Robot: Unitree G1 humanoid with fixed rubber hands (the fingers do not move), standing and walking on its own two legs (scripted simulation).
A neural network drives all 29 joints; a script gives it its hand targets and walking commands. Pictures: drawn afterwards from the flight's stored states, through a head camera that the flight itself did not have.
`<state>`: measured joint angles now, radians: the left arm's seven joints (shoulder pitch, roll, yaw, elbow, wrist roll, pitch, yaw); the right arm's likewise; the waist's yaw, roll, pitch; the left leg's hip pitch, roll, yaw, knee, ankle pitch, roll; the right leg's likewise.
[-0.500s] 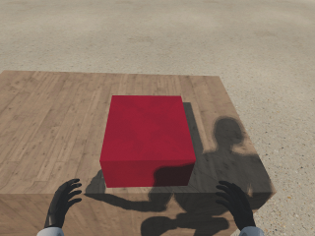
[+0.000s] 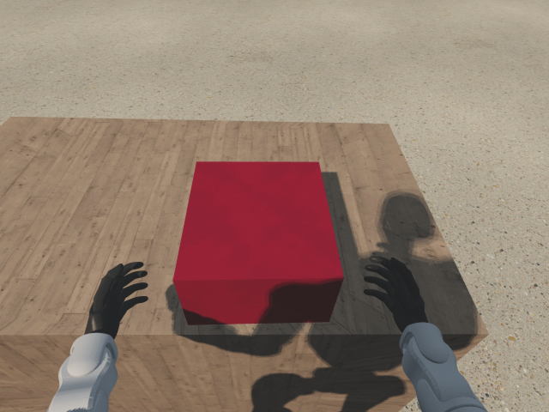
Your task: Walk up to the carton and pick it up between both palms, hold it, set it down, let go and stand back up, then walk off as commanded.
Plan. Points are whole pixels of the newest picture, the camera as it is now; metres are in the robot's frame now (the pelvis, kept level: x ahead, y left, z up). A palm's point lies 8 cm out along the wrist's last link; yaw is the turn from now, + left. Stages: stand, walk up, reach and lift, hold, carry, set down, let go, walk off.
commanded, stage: reach and lift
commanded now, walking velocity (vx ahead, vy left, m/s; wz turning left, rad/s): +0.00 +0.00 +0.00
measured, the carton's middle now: (258, 236) +0.47 +0.06 -0.04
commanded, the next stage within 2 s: none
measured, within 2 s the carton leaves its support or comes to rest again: neither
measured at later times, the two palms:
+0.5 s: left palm (112, 261) +0.33 +0.27 +0.06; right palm (397, 250) +0.37 -0.16 +0.06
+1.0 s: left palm (119, 209) +0.40 +0.27 +0.09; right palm (395, 200) +0.45 -0.17 +0.10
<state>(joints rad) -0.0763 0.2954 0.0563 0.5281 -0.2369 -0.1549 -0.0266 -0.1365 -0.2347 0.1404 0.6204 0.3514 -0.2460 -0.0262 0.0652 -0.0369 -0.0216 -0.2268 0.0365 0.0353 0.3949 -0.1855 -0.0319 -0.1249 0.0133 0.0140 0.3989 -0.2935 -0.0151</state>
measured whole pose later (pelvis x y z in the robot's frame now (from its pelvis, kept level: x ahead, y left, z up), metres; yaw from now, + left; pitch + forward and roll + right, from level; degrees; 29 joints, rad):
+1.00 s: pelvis -0.01 +0.00 -0.01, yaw +0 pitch +16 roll -1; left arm -0.82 0.39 0.03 0.96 -0.28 0.05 -0.01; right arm -0.89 -0.36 0.17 1.04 0.47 0.00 -0.05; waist 0.08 -0.03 -0.17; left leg -0.57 0.06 0.02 0.43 -0.14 -0.04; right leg -0.46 0.04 0.00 0.41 -0.23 -0.02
